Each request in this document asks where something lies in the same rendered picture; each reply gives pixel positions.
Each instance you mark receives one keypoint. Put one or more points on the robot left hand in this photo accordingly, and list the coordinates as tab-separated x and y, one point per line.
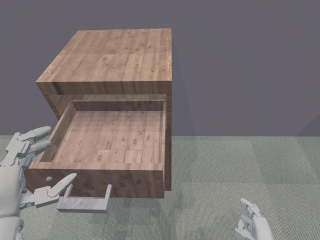
20	153

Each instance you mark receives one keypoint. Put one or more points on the robot right hand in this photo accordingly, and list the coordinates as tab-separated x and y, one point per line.
257	229

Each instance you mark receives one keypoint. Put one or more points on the cabinet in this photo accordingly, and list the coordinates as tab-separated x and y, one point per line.
114	64

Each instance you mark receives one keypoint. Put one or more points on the handle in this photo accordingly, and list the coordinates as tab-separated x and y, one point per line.
84	205

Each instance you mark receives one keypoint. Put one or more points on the robot left forearm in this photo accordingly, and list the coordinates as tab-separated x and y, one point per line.
10	228

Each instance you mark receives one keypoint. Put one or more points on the drawer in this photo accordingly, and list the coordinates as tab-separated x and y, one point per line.
118	142

